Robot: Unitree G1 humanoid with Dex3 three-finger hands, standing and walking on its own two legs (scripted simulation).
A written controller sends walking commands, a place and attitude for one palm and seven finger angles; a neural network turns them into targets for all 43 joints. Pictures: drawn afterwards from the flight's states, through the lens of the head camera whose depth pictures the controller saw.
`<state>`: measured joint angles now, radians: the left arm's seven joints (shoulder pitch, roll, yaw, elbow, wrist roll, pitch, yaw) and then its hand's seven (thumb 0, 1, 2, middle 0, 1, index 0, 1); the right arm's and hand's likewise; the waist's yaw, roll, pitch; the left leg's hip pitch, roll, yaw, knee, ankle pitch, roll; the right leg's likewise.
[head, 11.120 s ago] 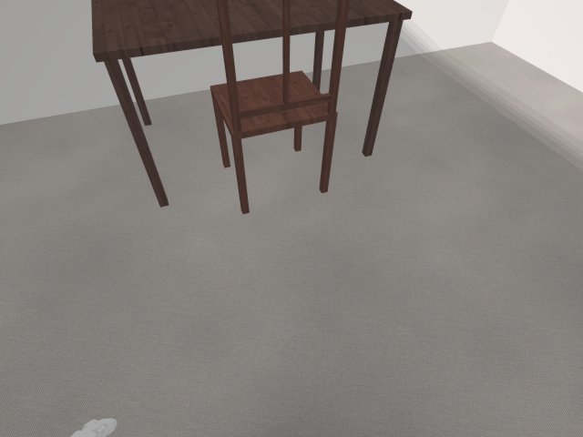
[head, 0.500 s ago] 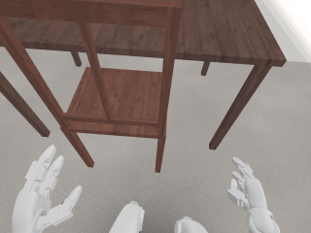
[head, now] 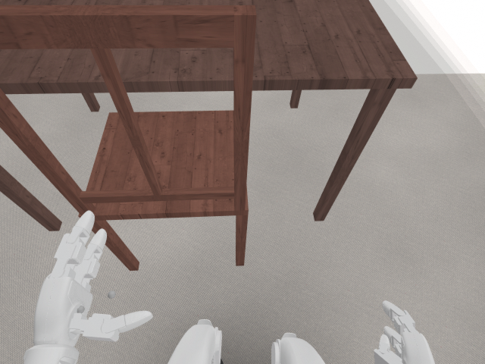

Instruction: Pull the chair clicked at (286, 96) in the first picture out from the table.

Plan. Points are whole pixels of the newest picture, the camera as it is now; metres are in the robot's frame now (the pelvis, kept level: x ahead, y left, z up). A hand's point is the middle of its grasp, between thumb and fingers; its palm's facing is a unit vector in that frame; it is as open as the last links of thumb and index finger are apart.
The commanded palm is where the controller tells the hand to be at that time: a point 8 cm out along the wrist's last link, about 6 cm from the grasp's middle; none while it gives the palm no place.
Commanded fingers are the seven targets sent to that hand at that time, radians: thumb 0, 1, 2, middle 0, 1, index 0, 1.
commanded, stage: raise the hand toward the chair's back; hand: left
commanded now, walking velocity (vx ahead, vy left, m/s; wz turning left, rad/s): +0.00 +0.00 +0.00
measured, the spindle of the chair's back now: (136, 138) +0.49 +0.23 +0.05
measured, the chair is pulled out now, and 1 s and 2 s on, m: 0.00 0.00 0.00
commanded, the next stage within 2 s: aim the fingers beside a spindle in 1.04 s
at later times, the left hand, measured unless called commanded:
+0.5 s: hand (82, 271) +0.24 +0.24 +0.06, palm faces +0.10 -0.99 -0.03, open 16.9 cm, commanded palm +0.22 +0.29 +0.06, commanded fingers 0.00 -0.50 0.30 -0.06 -0.08 -0.06 -0.08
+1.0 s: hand (88, 262) +0.25 +0.23 +0.06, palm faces +0.11 -0.99 -0.03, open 16.9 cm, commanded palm +0.23 +0.29 +0.06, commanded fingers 0.00 -0.50 0.30 -0.06 -0.08 -0.06 -0.08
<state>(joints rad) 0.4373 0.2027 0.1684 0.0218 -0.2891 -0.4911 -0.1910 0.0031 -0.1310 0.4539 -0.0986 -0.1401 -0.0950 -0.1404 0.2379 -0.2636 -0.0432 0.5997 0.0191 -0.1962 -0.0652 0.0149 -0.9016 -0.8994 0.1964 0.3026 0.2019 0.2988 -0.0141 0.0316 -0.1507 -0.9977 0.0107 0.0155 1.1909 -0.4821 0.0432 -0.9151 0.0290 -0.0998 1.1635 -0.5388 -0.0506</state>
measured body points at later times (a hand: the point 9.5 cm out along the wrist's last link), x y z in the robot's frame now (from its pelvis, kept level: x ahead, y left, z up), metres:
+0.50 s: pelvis +0.00 +0.03 +0.01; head +0.07 +0.05 +0.45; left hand +0.23 +0.29 +0.06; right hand +0.19 -0.19 -0.07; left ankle +0.05 +0.09 -0.64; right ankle +0.02 -0.09 -0.64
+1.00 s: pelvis +0.01 +0.02 +0.01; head +0.08 +0.04 +0.46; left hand +0.24 +0.29 +0.06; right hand +0.18 -0.22 -0.07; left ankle +0.05 +0.09 -0.64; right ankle +0.02 -0.09 -0.64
